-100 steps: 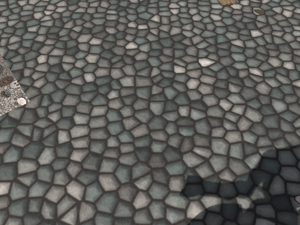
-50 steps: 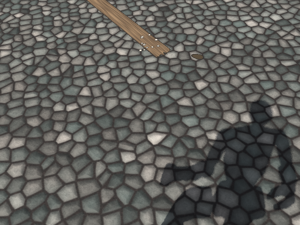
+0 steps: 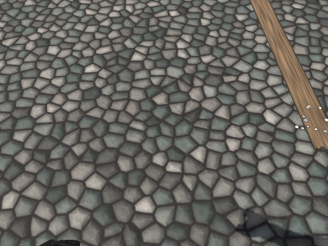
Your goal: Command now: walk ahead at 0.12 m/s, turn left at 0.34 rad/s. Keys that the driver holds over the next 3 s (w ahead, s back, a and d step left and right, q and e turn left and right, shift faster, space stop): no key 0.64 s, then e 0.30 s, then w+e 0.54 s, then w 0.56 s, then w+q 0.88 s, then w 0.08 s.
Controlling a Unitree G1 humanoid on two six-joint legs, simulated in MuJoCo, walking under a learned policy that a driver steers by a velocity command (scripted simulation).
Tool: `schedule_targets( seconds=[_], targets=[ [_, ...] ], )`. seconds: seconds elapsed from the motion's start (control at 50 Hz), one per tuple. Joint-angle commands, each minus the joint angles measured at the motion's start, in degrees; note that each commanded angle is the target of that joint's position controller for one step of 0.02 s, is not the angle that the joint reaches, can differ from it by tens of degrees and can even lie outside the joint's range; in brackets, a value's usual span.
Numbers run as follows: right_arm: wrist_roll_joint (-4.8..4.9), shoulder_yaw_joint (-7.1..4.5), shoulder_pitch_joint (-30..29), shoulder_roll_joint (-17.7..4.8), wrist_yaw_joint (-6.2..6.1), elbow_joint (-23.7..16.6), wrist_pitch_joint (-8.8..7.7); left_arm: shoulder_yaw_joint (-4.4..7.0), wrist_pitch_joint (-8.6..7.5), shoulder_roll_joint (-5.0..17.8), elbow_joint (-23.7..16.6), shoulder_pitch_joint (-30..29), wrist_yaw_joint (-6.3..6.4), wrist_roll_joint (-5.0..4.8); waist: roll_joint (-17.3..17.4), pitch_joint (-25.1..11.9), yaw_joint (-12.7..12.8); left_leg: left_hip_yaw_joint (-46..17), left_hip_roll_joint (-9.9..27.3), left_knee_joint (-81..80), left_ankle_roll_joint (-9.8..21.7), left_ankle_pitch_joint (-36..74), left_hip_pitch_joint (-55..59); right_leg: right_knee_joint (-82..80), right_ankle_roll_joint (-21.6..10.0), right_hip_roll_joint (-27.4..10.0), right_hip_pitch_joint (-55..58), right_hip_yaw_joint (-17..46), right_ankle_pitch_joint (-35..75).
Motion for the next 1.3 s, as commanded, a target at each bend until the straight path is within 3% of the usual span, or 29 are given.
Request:
schedule_targets(
  seconds=[0.02, 0.08, 0.14, 0.18, 0.2, 0.22, 0.24, 0.26, 0.28, 0.34, 0.46, 0.66, 0.7, 0.76, 0.8, 0.86, 0.9, 0.94, 0.96, 0.98, 1.0, 1.02, 1.04, 1.06, 1.08, 1.1, 1.12, 1.2, 1.3],
  targets=[
    [-0.62, -0.66, 4.75, -2.09, -0.43, -3.11, 0.24, 2.13, 0.15, 8.06, -2.0, -0.98, 0.18, 0.21, -9.42, -8.17, -0.8, 1.51, 2.84, -7.82, -0.73, 2.15, 1.23, -11.1, -11.75, -12.71, 7.68, 10.97, 15.52],
    [-1.18, 0.19, 2.79, -1.07, 0.12, -3.16, -0.36, 2.49, 0.39, 8.88, -0.59, -0.96, 0.09, -0.77, -9.59, -11.7, 0.13, 2.34, 3.81, -19.68, 0.02, 7.49, 7.37, -10.05, -13.15, -14.15, 9.6, 9.22, 21.75],
    [-1.01, 0.06, 1.33, -2.09, 0.85, -3.1, -0.05, 2.54, 1.29, 9.87, 0.65, -0.33, -0.04, -1.61, -9.36, -11.43, 0.45, 3.56, 3.36, -29.53, 1.43, 13.01, 12.45, -9.9, -12.6, -14.39, 9.34, 9.72, 10.11],
    [-1.58, 0.03, 1.54, -1.87, 1.28, -2.5, -0.05, 1.83, 1.6, 8.53, 1.56, -0.51, -0.26, -2.11, -8.47, -9.35, -0.89, 4.57, 2.38, -40.15, 3.66, 19.68, 19.29, -8.66, -9.33, -12.22, 4.98, 8.69, -1.36],
    [-2.29, 0.02, 0.55, -2.94, 1.18, -3.38, -0.09, 1.05, 1.41, 6.59, 2.7, 1.72, -0.51, -1.83, -6.36, -8.56, -0.66, 0.83, 5.06, -44.32, 5.5, 23.0, 22.7, -7.56, -5.39, -10.41, 1.97, 7.82, -7.55],
    [-2.89, -0.36, -0.12, -6.64, 0.67, -4.67, -0.09, 0.25, 1.13, 4.42, 2.56, 3.13, -0.88, -0.35, 2.3, -8.85, 1.5, -9.35, 14.0, -47.35, 8.62, 28.67, 24.42, 0.14, -1.01, -5.82, -0.87, 3.1, -14.49],
    [-3.24, 0.1, -4.12, -5.8, 0.96, -3.92, -0.38, 0.08, 1.17, 3.01, 2.62, 4.85, -0.61, -0.31, 11.73, -7.66, 4.48, -12.11, 16.79, -49.95, 13.14, 17.35, 11.85, -0.54, 1.45, -2.46, 5.95, -0.12, -15.3],
    [-3.04, 0.86, -7.61, -2.5, 1.42, -5.23, -1.09, 0.5, 1.41, 5.72, 3.31, 3.09, -0.24, 0.14, 8.71, -4.82, 3.43, -9.57, 12.66, -50.92, 11.63, 8.42, 8.46, -0.83, 2.65, -2.64, 9.65, 0.53, -9.92],
    [-3.44, 1.35, -7.07, -0.86, 1.61, -4.4, -1.68, 0.73, 1.45, 6.24, 3.74, 2.1, -0.2, 0.25, 7.55, -4.18, 2.94, -7.29, 10.24, -50.43, 9.05, 5.26, 7.99, -1.97, 2.84, -2.6, 10.65, 0.54, -6.38],
    [-2.7, 1.19, -4.91, -2.1, 1.63, -3.2, -2.59, 1.06, 1.63, 7.63, 5.8, 3.83, 0.03, -0.11, 3.92, -1.9, 2.47, -4.74, 7.85, -48.34, 6.43, 9.86, 8.28, -3.51, 2.08, -3.79, 10.65, 1.52, -3.91],
    [-2.18, 1.2, -3.57, -1.33, 1.14, -2.15, -2.64, 0.86, 1.01, 6.61, 9.16, 4.23, 0.11, -0.63, -0.69, -4.43, 1.88, -2.41, 6.44, -44.13, 6.64, 21.81, 13.3, -3.78, 2.01, -4.15, 11.25, 1.52, -0.34],
    [-1.95, 0.8, -2.65, -0.31, 1.14, 1.35, -2.81, 0.91, 2.03, 6.95, 14.28, 4.29, 1.19, -1.2, -1.1, -5.39, 2.27, -0.02, 5.12, -43.62, 6.07, 28.44, 15.55, -3.12, 1.6, -4.57, 13.39, 2.04, 3.54],
    [-1.83, 0.0, -2.35, -2.25, 0.55, 1.77, -2.67, 1.27, 2.29, 8.43, 13.86, 2.13, 1.3, -1.72, -0.9, -4.49, 1.58, 0.88, 4.91, -43.02, 6.0, 28.59, 17.06, -1.67, 1.05, -3.94, 10.38, 2.31, 4.44],
    [-1.45, -1.33, -0.34, -4.75, -0.82, 2.47, -1.94, 1.74, 2.69, 8.87, 12.45, 0.05, 1.4, -2.25, 1.37, -4.46, 0.76, -0.5, 7.83, -43.42, 8.25, 29.96, 18.73, 3.2, 0.71, -2.36, 5.04, 2.15, 3.74],
    [-1.42, -1.96, 0.31, -5.65, -1.48, 2.71, -1.55, 1.93, 3.13, 8.07, 11.64, 0.37, 1.22, -2.19, 4.34, -4.18, 0.87, -3.67, 12.83, -44.95, 11.29, 31.81, 18.9, 8.1, 1.1, -1.44, 1.55, 1.11, -0.81],
    [-1.63, -2.12, -3.6, -5.59, -2.2, 1.18, -1.95, 2.4, 3.98, 7.26, 10.67, 1.46, 0.32, -2.3, 8.28, -4.18, 1.51, -8.32, 21.31, -46.25, 16.76, 36.84, 16.94, 20.55, 0.44, -2.19, -2.27, 0.69, -22.14],
    [-1.24, -2.41, -5.95, -6.44, -2.27, 0.73, -2.45, 2.51, 4.36, 6.84, 9.76, 0.99, -0.35, -2.7, 5.96, -3.63, 1.79, -6.57, 22.31, -45.34, 16.46, 40.86, 16.64, 20.27, 0.04, -3.68, -2.76, 0.66, -23.88],
    [-0.12, -2.77, -8.77, -7.36, -2.34, 0.73, -2.26, 2.77, 4.41, 6.78, 10.5, 4.0, -0.96, -2.61, 5.19, -5.37, 3.59, -1.14, 19.42, -41.24, 13.07, 41.44, 15.18, 11.25, -0.28, -2.21, 4.02, -2.14, -14.12],
    [0.23, -2.79, -7.78, -7.02, -2.19, 1.3, -1.99, 3.12, 4.4, 7.08, 11.45, 6.69, -1.2, -2.64, 4.34, -7.16, 4.12, 1.85, 17.3, -38.57, 10.97, 32.61, 13.09, 5.72, -1.08, 0.14, 9.67, -4.01, -8.59],
    [-0.11, -2.46, -4.65, -5.22, -1.75, 2.36, -1.91, 4.05, 4.41, 8.93, 12.22, 9.68, -1.07, -2.85, -1.26, -7.68, 4.23, 6.4, 13.36, -30.43, 7.56, 17.49, 7.28, -0.43, -3.25, -0.25, 16.73, 0.78, -7.13],
    [-2.17, -0.91, -6.34, -0.28, -1.28, -0.82, -2.12, 6.32, 3.97, 17.8, 11.7, 13.03, -0.21, -3.19, -19.39, -6.93, 3.66, 13.57, 3.1, -10.35, 1.12, -4.38, -10.84, -9.51, -12.82, -15.93, 24.51, 29.14, -13.01],
    [-0.94, -0.98, -11.21, -1.13, -1.09, -2.45, -3.27, 5.14, 2.04, 16.88, 10.75, 16.14, -1.04, -1.11, -15.74, -8.73, 7.46, 1.7, 0.53, -1.81, 1.99, -10.24, -17.1, -17.37, -20.09, -21.47, 24.41, 44.83, -25.68],
    [0.77, -1.68, -11.79, -3.56, -0.68, -2.45, -4.26, 4.36, 0.39, 14.12, 10.03, 13.64, -1.13, -0.67, -10.3, -4.51, 5.85, -0.96, 3.3, -0.26, 3.49, -4.93, -20.59, -18.64, -19.03, -21.41, 23.17, 42.77, -33.58],
    [0.75, -2.25, -11.32, -5.16, -0.43, -1.47, -5.02, 3.86, -0.52, 12.17, 9.16, 10.72, -0.83, -1.72, -7.4, -1.82, 4.25, -0.97, 4.98, -2.37, 4.52, 1.19, -20.61, -18.51, -15.81, -18.86, 21.25, 38.23, -35.22],
    [-0.26, -2.63, -10.88, -5.61, -0.5, -0.29, -5.61, 3.55, -0.75, 11.48, 8.35, 8.76, -0.37, -2.46, -6.12, -1.0, 3.56, -0.83, 6.02, -5.46, 4.62, 6.62, -19.96, -18.61, -13.29, -16.8, 20.66, 34.42, -32.52],
    [-1.1, -2.85, -10.89, -5.57, -0.51, 0.25, -6.12, 3.27, -0.77, 11.0, 8.04, 8.31, 0.17, -2.51, -6.33, -1.11, 3.18, -0.98, 6.76, -8.73, 4.36, 11.28, -17.44, -19.19, -11.74, -14.63, 19.69, 30.68, -28.54],
    [-1.28, -2.87, -11.13, -4.93, -0.21, 0.45, -6.62, 3.2, -0.74, 10.95, 7.93, 9.24, 0.53, -2.28, -6.89, -1.56, 3.11, -0.58, 6.29, -10.9, 3.86, 14.93, -15.33, -19.82, -11.19, -13.07, 19.27, 28.48, -24.82],
    [-1.12, -2.52, -12.9, -2.55, 0.57, 0.83, -7.81, 3.33, -1.27, 10.94, 8.02, 13.96, 1.33, -2.22, -5.93, -2.65, 3.86, 0.12, 4.66, -20.97, 1.75, 23.9, -15.02, -19.72, -11.23, -10.88, 22.22, 22.78, -11.22],
    [-0.43, -1.83, -17.52, -1.32, 1.4, -0.24, -8.48, 3.65, -0.71, 11.28, 7.98, 16.66, 1.69, -2.63, -8.7, -1.17, 5.43, -0.06, 3.44, -31.82, -0.51, 29.13, -11.41, -18.86, -10.92, -9.61, 18.81, 21.54, -9.15]
  ],
)
Next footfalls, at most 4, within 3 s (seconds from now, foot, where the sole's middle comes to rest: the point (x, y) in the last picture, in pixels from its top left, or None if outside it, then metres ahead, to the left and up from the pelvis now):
0.20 left None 0.09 0.13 -0.77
1.52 left None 0.43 0.04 -0.77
2.00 right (253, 208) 0.58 -0.33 -0.77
2.52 left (219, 134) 0.95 -0.24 -0.77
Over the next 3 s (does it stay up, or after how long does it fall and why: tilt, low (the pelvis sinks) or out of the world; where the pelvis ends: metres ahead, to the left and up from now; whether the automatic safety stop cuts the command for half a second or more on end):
stays up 1.03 -0.35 0.00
